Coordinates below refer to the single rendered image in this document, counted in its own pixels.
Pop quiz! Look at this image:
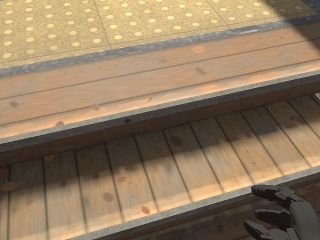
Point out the robot right hand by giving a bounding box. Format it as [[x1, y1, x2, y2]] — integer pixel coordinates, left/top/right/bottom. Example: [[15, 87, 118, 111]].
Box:
[[244, 184, 320, 240]]

